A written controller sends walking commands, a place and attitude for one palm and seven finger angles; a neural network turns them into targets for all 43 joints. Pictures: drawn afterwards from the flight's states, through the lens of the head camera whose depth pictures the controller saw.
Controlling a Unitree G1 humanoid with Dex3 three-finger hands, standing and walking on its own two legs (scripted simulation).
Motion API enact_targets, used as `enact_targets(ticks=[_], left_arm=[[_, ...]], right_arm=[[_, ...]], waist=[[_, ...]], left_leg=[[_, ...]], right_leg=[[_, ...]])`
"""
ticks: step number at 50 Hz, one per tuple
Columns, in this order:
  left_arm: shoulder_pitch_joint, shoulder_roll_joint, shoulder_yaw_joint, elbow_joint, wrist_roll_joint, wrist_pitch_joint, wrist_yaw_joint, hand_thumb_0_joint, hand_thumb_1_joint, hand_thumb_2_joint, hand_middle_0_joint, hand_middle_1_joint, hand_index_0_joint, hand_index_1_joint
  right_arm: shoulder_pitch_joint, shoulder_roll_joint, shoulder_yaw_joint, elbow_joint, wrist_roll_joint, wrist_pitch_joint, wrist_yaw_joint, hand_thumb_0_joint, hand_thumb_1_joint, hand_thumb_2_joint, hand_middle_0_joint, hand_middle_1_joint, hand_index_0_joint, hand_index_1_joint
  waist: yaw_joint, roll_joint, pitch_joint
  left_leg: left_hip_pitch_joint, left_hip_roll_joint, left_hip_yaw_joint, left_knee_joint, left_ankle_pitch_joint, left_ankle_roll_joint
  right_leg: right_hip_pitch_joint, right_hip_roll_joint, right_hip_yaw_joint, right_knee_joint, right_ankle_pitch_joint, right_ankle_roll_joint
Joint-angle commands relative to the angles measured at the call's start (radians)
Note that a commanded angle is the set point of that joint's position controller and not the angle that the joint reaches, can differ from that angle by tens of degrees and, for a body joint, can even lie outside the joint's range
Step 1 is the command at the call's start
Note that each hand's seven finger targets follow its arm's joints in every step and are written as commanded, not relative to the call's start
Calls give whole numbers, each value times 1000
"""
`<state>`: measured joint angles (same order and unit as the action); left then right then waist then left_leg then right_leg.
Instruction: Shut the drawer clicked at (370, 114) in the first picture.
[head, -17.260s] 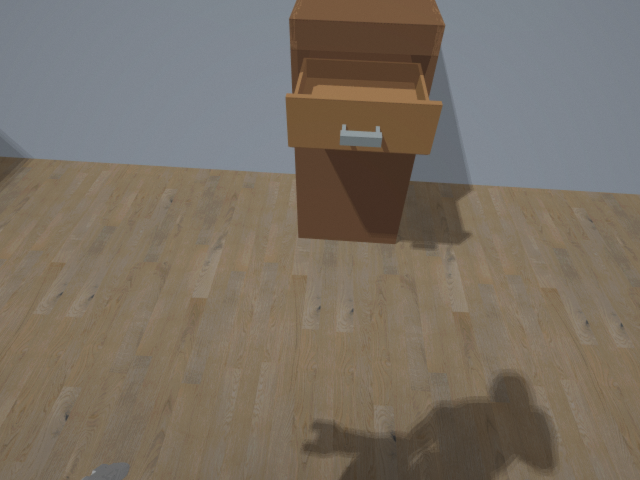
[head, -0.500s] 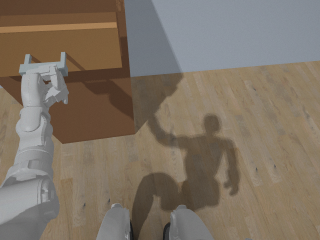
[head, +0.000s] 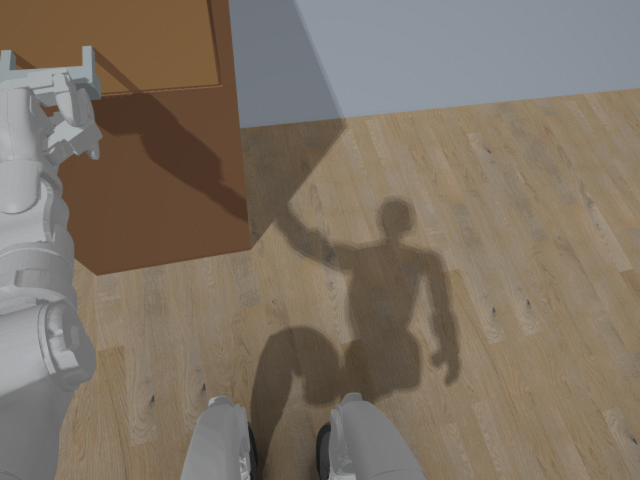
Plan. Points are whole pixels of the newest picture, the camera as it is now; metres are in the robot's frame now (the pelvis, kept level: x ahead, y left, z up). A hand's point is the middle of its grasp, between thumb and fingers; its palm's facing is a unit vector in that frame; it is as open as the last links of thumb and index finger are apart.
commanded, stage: push the drawer shut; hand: left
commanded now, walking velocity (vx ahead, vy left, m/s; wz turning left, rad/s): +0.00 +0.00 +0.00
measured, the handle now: (48, 71) +0.59 +0.28 +0.06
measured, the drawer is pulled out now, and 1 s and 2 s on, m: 0.00 0.00 0.00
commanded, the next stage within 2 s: pull the fist back off the drawer in 0.24 s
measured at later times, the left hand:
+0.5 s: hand (82, 120) +0.52 +0.23 +0.06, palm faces +0.16 -0.99 -0.05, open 3.0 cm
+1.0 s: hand (88, 133) +0.51 +0.23 +0.06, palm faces +0.16 -0.99 -0.03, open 3.1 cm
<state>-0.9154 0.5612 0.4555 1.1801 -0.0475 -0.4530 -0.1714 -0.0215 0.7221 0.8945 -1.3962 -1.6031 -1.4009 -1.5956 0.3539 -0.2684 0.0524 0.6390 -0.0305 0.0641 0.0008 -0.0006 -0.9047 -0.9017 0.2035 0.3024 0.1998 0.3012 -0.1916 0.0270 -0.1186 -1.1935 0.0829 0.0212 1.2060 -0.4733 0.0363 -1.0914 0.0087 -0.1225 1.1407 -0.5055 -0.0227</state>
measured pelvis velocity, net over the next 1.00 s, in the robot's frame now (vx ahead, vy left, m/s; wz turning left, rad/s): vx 0.00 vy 0.01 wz -0.01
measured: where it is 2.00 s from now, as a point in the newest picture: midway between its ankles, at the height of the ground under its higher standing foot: outside the picture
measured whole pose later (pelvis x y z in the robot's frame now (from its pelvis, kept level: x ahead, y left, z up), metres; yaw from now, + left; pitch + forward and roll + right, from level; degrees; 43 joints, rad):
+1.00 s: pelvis +0.00 +0.01 +0.00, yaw -1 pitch +26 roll -5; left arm -0.83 0.51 0.43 1.07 -0.07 -0.41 -0.11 0.00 0.84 0.90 -1.40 -1.60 -1.40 -1.60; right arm 0.38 -0.26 0.05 0.62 -0.03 0.05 0.03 0.00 -0.90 -0.90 0.20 0.30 0.20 0.30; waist -0.18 0.03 -0.13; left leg -1.17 0.08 0.04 1.18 -0.46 0.05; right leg -1.07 0.01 -0.10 1.11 -0.48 -0.01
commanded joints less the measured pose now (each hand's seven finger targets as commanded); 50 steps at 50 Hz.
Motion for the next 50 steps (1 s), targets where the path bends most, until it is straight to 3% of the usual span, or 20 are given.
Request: enact_targets(ticks=[1, 3, 7, 8, 11, 13, 17, 18, 21, 22, 25, 31, 36, 37, 41, 43, 44, 47, 50], left_arm=[[-572, 275, 11, -240, -13, -52, 44, 0, 900, 900, -1400, -1600, -1400, -1600], [-619, 269, 0, -244, -5, -55, 56, 0, 900, 900, -1400, -1600, -1400, -1600], [-688, 277, -20, -190, 13, -43, 75, 0, 900, 900, -1400, -1600, -1400, -1600], [-703, 303, -17, -187, 24, -44, 78, 0, 900, 900, -1400, -1600, -1400, -1600], [-750, 301, -42, -190, 30, -40, 82, 0, 900, 900, -1400, -1600, -1400, -1600], [-787, 298, -53, -209, 31, -45, 84, 0, 900, 900, -1400, -1600, -1400, -1600], [-818, 319, -62, -184, 30, -29, 84, 0, 900, 900, -1400, -1600, -1400, -1600], [-804, 329, -57, -172, 33, -24, 83, 0, 900, 900, -1400, -1600, -1400, -1600], [-796, 315, -73, -148, 36, -7, 83, 0, 900, 900, -1400, -1600, -1400, -1600], [-811, 289, -86, -165, 32, -11, 83, 0, 900, 900, -1400, -1600, -1400, -1600], [-780, 339, -35, -168, 26, -6, 86, 0, 900, 900, -1400, -1600, -1400, -1600], [-709, 319, -37, -142, 17, 10, 70, 0, 900, 900, -1400, -1600, -1400, -1600], [-605, 316, -9, -159, -1, 10, 58, 0, 900, 900, -1400, -1600, -1400, -1600], [-580, 339, 22, -168, -2, 3, 58, 0, 900, 900, -1400, -1600, -1400, -1600], [-484, 260, -6, -244, -19, -8, 54, 0, 900, 900, -1400, -1600, -1400, -1600], [-404, 273, 31, -271, -29, -17, 58, 0, 900, 900, -1400, -1600, -1400, -1600], [-368, 263, 31, -305, -35, -21, 60, 0, 900, 900, -1400, -1600, -1400, -1600], [-285, 172, -18, -328, -41, -25, 61, 0, 900, 900, -1400, -1600, -1400, -1600], [-267, 185, 0, -350, -46, -36, 69, 0, 900, 900, -1400, -1600, -1400, -1600]], right_arm=[[193, -197, -75, -20, -5, -6, -14, 0, -900, -900, 200, 300, 200, 300], [200, -200, -74, -14, -9, -7, -12, 0, -900, -900, 200, 300, 200, 300], [205, -206, -66, -3, -11, -15, -17, 0, -900, -900, 200, 300, 200, 300], [204, -210, -64, -3, -12, -16, -19, 0, -900, -900, 200, 300, 200, 300], [207, -212, -58, -3, -14, -28, -24, 0, -900, -900, 200, 300, 200, 300], [210, -216, -56, -1, -15, -35, -25, 0, -900, -900, 200, 300, 200, 300], [205, -221, -46, 2, -13, -54, -32, 0, -900, -900, 200, 300, 200, 300], [202, -225, -45, 1, -12, -57, -32, 0, -900, -900, 200, 300, 200, 300], [199, -225, -41, -5, -12, -64, -30, 0, -900, -900, 200, 300, 200, 300], [200, -223, -42, -6, -15, -69, -29, 0, -900, -900, 200, 300, 200, 300], [208, -227, -44, -11, -16, -70, -24, 0, -900, -900, 200, 300, 200, 300], [200, -223, -44, -22, -10, -70, -17, 0, -900, -900, 200, 300, 200, 300], [199, -215, -49, -34, -6, -65, -13, 0, -900, -900, 200, 300, 200, 300], [203, -217, -51, -35, -7, -62, -12, 0, -900, -900, 200, 300, 200, 300], [193, -204, -62, -49, -2, -51, -3, 0, -900, -900, 200, 300, 200, 300], [190, -204, -67, -55, -1, -43, 0, 0, -900, -900, 200, 300, 200, 300], [183, -200, -70, -62, 2, -38, 2, 0, -900, -900, 200, 300, 200, 300], [172, -187, -76, -69, 6, -26, 11, 0, -900, -900, 200, 300, 200, 300], [169, -185, -83, -63, 10, -14, 9, 0, -900, -900, 200, 300, 200, 300]], waist=[[-54, 198, -520], [-65, 222, -529], [-103, 190, -472], [-98, 217, -473], [-117, 236, -494], [-121, 285, -516], [-135, 274, -496], [-128, 282, -498], [-126, 273, -466], [-129, 297, -479], [-109, 264, -519], [-94, 217, -468], [-58, 200, -483], [-43, 195, -503], [-16, 204, -531], [10, 179, -550], [24, 197, -564], [22, 153, -520], [23, 121, -492]], left_leg=[[538, -21, -123, -116, 334, -3], [558, -20, -137, -116, 323, -6], [495, -21, -147, -118, 216, 1], [489, -22, -150, -119, 194, -3], [492, -21, -160, -119, 156, -1], [537, -18, -179, -128, 148, -6], [489, -16, -182, -135, 65, 0], [484, -16, -184, -136, 45, -3], [447, -19, -188, -150, -24, -2], [466, -21, -191, -149, -10, -2], [449, -23, -180, -136, 12, 0], [368, -26, -153, -133, -18, 5], [367, -26, -131, -135, 41, 4], [385, -25, -135, -136, 67, 3], [469, -22, -127, -151, 155, -4], [497, -20, -123, -157, 213, -7], [514, -22, -113, -159, 246, -8], [526, -23, -103, -171, 271, -6], [520, -26, -92, -171, 307, -5]], right_leg=[[62, 36, 76, -150, 223, 8], [26, 36, 69, -143, 207, 5], [-13, 36, 69, -146, 146, 7], [-23, 34, 69, -143, 130, 5], [-43, 33, 70, -141, 112, 5], [-80, 33, 65, -134, 110, 1], [-79, 32, 69, -139, 70, 4], [-84, 31, 69, -139, 58, 2], [-87, 30, 68, -140, 27, 1], [-95, 29, 67, -137, 35, -2], [-45, 32, 75, -145, 42, 0], [-2, 32, 90, -160, 15, 2], [55, 33, 92, -165, 40, 1], [60, 33, 86, -155, 55, -1], [84, 36, 77, -162, 110, 0], [114, 37, 71, -160, 146, 0], [136, 38, 74, -164, 167, 0], [151, 41, 70, -176, 193, 2], [185, 43, 75, -183, 237, 6]])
